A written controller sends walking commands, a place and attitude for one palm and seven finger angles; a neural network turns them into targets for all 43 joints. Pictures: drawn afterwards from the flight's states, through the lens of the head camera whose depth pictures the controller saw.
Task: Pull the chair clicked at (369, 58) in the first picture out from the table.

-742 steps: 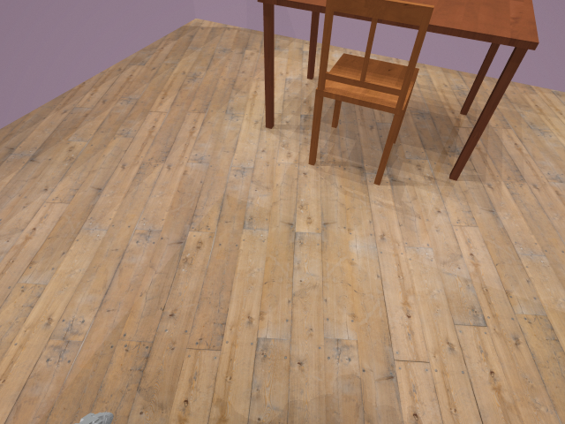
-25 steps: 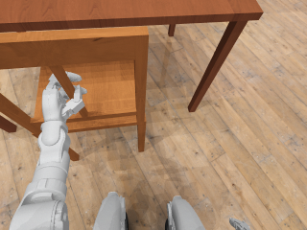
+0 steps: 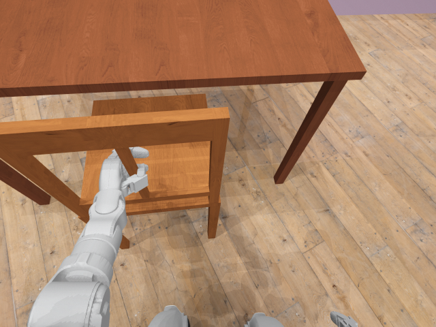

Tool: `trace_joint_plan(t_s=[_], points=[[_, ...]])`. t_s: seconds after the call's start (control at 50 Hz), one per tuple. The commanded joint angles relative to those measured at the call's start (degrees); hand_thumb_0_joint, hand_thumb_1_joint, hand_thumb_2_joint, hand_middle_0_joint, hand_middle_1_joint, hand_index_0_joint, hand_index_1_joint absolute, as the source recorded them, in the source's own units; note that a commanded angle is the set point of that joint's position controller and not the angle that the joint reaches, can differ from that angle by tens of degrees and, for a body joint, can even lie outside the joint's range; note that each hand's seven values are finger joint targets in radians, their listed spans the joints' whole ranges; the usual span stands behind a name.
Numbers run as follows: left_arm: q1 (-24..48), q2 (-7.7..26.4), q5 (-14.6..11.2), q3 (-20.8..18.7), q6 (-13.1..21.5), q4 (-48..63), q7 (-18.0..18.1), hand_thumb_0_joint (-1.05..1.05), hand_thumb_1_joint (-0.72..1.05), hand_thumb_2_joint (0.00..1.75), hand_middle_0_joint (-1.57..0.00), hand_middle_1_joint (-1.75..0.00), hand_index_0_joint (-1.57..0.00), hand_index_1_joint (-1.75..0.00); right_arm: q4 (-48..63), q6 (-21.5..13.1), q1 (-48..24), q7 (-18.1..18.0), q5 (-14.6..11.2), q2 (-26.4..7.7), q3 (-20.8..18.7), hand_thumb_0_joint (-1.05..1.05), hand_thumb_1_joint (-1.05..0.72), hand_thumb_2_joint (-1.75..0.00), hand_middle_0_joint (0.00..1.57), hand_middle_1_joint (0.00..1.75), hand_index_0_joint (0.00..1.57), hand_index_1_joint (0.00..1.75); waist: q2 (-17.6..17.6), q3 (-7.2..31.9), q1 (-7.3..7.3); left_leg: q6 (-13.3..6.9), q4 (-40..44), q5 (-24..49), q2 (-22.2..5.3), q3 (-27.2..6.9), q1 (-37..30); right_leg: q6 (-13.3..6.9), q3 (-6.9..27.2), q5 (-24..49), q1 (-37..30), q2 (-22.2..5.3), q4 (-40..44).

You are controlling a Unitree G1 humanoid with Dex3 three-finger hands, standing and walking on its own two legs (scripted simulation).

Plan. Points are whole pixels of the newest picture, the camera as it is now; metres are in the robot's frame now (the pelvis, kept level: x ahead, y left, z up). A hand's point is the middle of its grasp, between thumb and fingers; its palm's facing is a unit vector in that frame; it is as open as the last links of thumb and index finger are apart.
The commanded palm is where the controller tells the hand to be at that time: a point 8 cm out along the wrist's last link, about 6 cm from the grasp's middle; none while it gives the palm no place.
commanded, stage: step backward, pulling the chair out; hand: left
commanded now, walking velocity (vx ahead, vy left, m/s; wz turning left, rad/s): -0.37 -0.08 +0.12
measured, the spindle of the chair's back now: (135, 173) +0.43 +0.18 -0.08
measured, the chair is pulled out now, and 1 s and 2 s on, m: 0.02 0.18 0.22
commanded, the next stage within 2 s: none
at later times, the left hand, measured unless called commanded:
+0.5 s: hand (156, 205) +0.34 +0.12 -0.05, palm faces +0.02 -0.99 -0.15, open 5.0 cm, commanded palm +0.33 +0.17 -0.04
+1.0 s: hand (157, 257) +0.24 +0.11 -0.05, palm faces +0.06 -0.98 -0.17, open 5.1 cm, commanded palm +0.26 +0.16 -0.04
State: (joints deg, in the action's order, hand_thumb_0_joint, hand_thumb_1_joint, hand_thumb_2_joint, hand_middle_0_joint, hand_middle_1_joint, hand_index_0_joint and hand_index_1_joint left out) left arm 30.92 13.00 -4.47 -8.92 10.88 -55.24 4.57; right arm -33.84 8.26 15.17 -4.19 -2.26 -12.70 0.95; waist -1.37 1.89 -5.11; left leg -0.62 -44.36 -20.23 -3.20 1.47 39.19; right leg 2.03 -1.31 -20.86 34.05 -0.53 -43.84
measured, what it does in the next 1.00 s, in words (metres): shifts its weight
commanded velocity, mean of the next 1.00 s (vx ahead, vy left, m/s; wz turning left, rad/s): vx -0.38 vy -0.03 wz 0.14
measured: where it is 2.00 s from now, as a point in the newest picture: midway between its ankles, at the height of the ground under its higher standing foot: outside the picture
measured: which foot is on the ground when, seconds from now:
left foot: down 0.00-1.00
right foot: down 0.00-1.00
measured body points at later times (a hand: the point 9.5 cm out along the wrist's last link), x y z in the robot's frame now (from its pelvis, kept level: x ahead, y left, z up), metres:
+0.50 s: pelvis -0.04 -0.01 +0.02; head +0.07 -0.02 +0.45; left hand +0.34 +0.17 -0.03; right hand +0.02 -0.28 -0.11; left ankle +0.00 +0.11 -0.71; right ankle -0.05 -0.14 -0.71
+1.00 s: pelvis -0.11 -0.03 +0.01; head -0.03 -0.04 +0.45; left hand +0.24 +0.16 -0.03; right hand -0.03 -0.30 -0.13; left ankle +0.00 +0.11 -0.71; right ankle -0.05 -0.14 -0.71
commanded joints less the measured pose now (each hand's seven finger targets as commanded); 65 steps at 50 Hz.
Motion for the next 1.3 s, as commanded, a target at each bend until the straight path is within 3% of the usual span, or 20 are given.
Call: trace_joint_plan(t_s=[0.0,0.06,0.12,0.24,0.34,0.38,0.48,0.66,0.78,0.84,0.88,0.92,0.98,1.02,1.06,1.12,1.16,1.22,1.26,1.28], points=[[17.5,9.3,4.0,2.7,3.5,6.3,0.0,0.0,0.9,0.9,-0.5,-1.45,-0.5,-1.45,1.0,-1.8,6.1,-0.9,0.7,-9.0,-4.0,0.0,-0.9,-0.9,0.2,0.3,0.2,0.3,-11.9,23.7,0.65,-1.8,5.4,50.8,-6.6,-8.0,-31.5,-1.0,0.9,21.2,-6.0,-1.0,5.3],[16.1,9.1,4.1,2.6,4.5,6.1,-0.4,0.0,0.9,0.9,-0.5,-1.45,-0.5,-1.45,0.5,-2.9,5.8,-0.8,1.1,-8.9,-4.2,0.0,-0.9,-0.9,0.2,0.3,0.2,0.3,-14.5,23.3,0.97,-2.2,6.8,56.9,-7.5,-8.8,-36.7,-1.1,0.8,17.8,-5.4,-0.5,7.1],[15.1,8.7,4.1,2.8,5.1,7.5,-0.6,0.0,0.9,0.9,-0.5,-1.45,-0.5,-1.45,0.1,-3.6,5.3,-0.7,1.3,-8.6,-4.3,0.0,-0.9,-0.9,0.2,0.3,0.2,0.3,-13.1,24.2,1.02,-2.2,7.6,55.2,-8.1,-8.5,-38.2,-1.2,0.8,18.5,-6.9,-0.5,9.2],[11.2,11.3,4.4,0.8,5.5,10.3,-0.5,0.0,0.9,0.9,-0.5,-1.45,-0.5,-1.45,-0.1,-3.9,5.4,-1.2,1.0,-9.0,-4.5,0.0,-0.9,-0.9,0.2,0.3,0.2,0.3,-7.5,28.3,1.08,-0.7,6.6,54.2,-6.5,-4.7,-36.0,-1.9,1.8,40.9,-17.5,-2.7,12.6],[11.8,13.5,4.2,0.5,5.4,8.7,0.1,0.0,0.9,0.9,-0.5,-1.45,-0.5,-1.45,0.0,-4.2,3.4,-2.6,-0.1,-9.6,-4.5,0.0,-0.9,-0.9,0.2,0.3,0.2,0.3,-2.7,27.0,1.06,1.1,7.8,31.5,-3.8,-1.9,-24.1,-2.9,4.8,54.6,-28.1,-7.8,12.8],[13.4,12.0,3.9,2.2,5.2,8.6,0.3,0.0,0.9,0.9,-0.5,-1.45,-0.5,-1.45,-0.1,-4.5,2.8,-2.9,-0.2,-9.4,-4.1,0.0,-0.9,-0.9,0.2,0.3,0.2,0.3,-2.1,25.2,0.69,0.8,9.6,29.5,-3.4,-2.3,-23.8,-2.2,4.2,51.2,-26.9,-7.6,12.8],[15.1,9.5,3.7,4.3,5.2,8.5,0.3,0.0,0.9,0.9,-0.5,-1.45,-0.5,-1.45,-1.3,-5.4,2.0,-2.8,0.0,-9.4,-4.1,0.0,-0.9,-0.9,0.2,0.3,0.2,0.3,-6.9,25.3,1.19,-1.4,11.8,41.6,-6.1,-6.0,-32.9,-0.7,2.0,31.0,-17.4,-3.0,12.7],[17.4,8.5,2.7,5.6,5.0,6.6,0.8,0.0,0.9,0.9,-0.5,-1.45,-0.5,-1.45,-1.5,-8.7,-0.1,-2.8,-0.1,-9.7,-4.1,0.0,-0.9,-0.9,0.2,0.3,0.2,0.3,-10.0,19.4,1.79,-2.7,16.9,20.5,-7.6,-9.3,-26.6,-1.4,1.5,9.1,-15.3,-1.2,11.8],[19.9,9.3,2.4,5.6,5.8,5.2,1.4,0.0,0.9,0.9,-0.5,-1.45,-0.5,-1.45,-2.4,-11.3,-0.8,-3.0,-0.3,-9.5,-3.8,0.0,-0.9,-0.9,0.2,0.3,0.2,0.3,-5.6,15.9,1.73,-2.6,16.3,6.6,-6.2,-8.9,-21.7,-1.8,3.9,2.0,-14.9,-2.9,14.6],[20.4,12.6,2.6,4.1,6.6,3.8,2.2,0.0,0.9,0.9,-0.5,-1.45,-0.5,-1.45,-3.4,-12.7,-0.5,-3.3,-0.5,-9.8,-4.1,0.0,-0.9,-0.9,0.2,0.3,0.2,0.3,1.9,13.4,1.21,-0.4,10.5,-1.6,-1.8,-4.9,-21.7,-3.3,9.0,-5.2,-11.4,-8.0,23.1],[19.5,11.2,2.8,5.3,6.7,3.0,2.5,0.0,0.9,0.9,-0.5,-1.45,-0.5,-1.45,-4.8,-13.4,-0.9,-3.4,-0.5,-9.2,-3.8,0.0,-0.9,-0.9,0.2,0.3,0.2,0.3,5.0,14.0,1.67,1.3,6.3,0.5,0.5,-2.3,-24.0,-4.5,10.4,-4.9,-10.7,-12.2,25.7],[18.7,10.7,3.0,5.4,6.9,2.4,2.8,0.0,0.9,0.9,-0.5,-1.45,-0.5,-1.45,-6.0,-13.9,-1.1,-3.6,-0.2,-9.3,-3.4,0.0,-0.9,-0.9,0.2,0.3,0.2,0.3,4.0,15.1,1.88,1.4,7.1,4.9,0.6,-2.7,-24.6,-4.3,8.3,2.5,-12.4,-12.2,23.3],[19.1,10.0,2.7,5.9,7.5,2.6,2.8,0.0,0.9,0.9,-0.5,-1.45,-0.5,-1.45,-6.2,-14.2,-1.7,-4.1,-0.3,-10.3,-3.5,0.0,-0.9,-0.9,0.2,0.3,0.2,0.3,1.9,15.1,2.24,-0.3,13.3,9.0,-2.7,-7.4,-24.2,-2.0,5.0,4.0,-13.4,-6.8,18.3],[19.6,9.1,2.2,6.8,7.7,2.8,2.5,0.0,0.9,0.9,-0.5,-1.45,-0.5,-1.45,-5.2,-14.4,-2.2,-3.8,-0.5,-10.3,-3.2,0.0,-0.9,-0.9,0.2,0.3,0.2,0.3,1.4,12.5,2.49,-1.9,16.7,2.0,-4.5,-10.2,-21.4,-1.8,5.2,-5.6,-12.6,-4.8,17.7],[18.9,9.2,2.2,6.7,7.5,3.1,2.5,0.0,0.9,0.9,-0.5,-1.45,-0.5,-1.45,-4.9,-14.4,-2.3,-3.8,-0.2,-10.7,-3.1,0.0,-0.9,-0.9,0.2,0.3,0.2,0.3,-3.3,11.2,2.85,-3.0,20.2,-3.2,-6.2,-13.2,-19.9,-2.1,4.5,-10.2,-12.2,-3.3,14.7],[19.7,7.4,2.0,7.4,7.1,4.2,2.2,0.0,0.9,0.9,-0.5,-1.45,-0.5,-1.45,-5.0,-14.3,-2.1,-3.8,0.2,-10.5,-3.0,0.0,-0.9,-0.9,0.2,0.3,0.2,0.3,-7.6,13.4,3.09,-4.9,21.1,3.1,-9.4,-18.0,-21.1,-2.6,3.7,-2.1,-14.1,-1.2,7.8],[19.8,7.9,2.2,7.0,6.8,4.5,2.0,0.0,0.9,0.9,-0.5,-1.45,-0.5,-1.45,-5.5,-14.4,-1.6,-3.8,0.4,-10.3,-3.1,0.0,-0.9,-0.9,0.2,0.3,0.2,0.3,-8.2,14.9,2.9,-4.9,19.4,10.5,-9.7,-17.4,-23.5,-2.5,3.6,1.4,-15.0,-1.1,8.4],[20.6,8.0,2.6,7.2,6.5,5.2,1.6,0.0,0.9,0.9,-0.5,-1.45,-0.5,-1.45,-5.2,-14.6,-2.2,-3.7,0.4,-9.5,-3.1,0.0,-0.9,-0.9,0.2,0.3,0.2,0.3,-7.0,14.0,2.99,-3.8,17.5,7.6,-8.3,-14.0,-19.1,-3.0,5.1,0.3,-18.1,-2.7,11.3],[19.8,9.4,2.6,6.7,6.0,4.6,1.7,0.0,0.9,0.9,-0.5,-1.45,-0.5,-1.45,-4.7,-14.7,-2.0,-3.7,0.3,-9.5,-3.3,0.0,-0.9,-0.9,0.2,0.3,0.2,0.3,-3.5,12.0,2.9,-2.2,14.2,0.9,-5.4,-11.1,-15.3,-4.1,9.1,-4.9,-18.1,-5.8,16.3],[20.1,10.1,2.6,6.7,6.1,4.8,1.9,0.0,0.9,0.9,-0.5,-1.45,-0.5,-1.45,-4.7,-14.7,-1.5,-3.6,0.1,-9.3,-3.4,0.0,-0.9,-0.9,0.2,0.3,0.2,0.3,2.0,11.7,2.46,-0.6,8.9,-3.3,-2.1,-8.3,-15.3,-5.4,13.4,-8.7,-16.2,-9.7,21.5]])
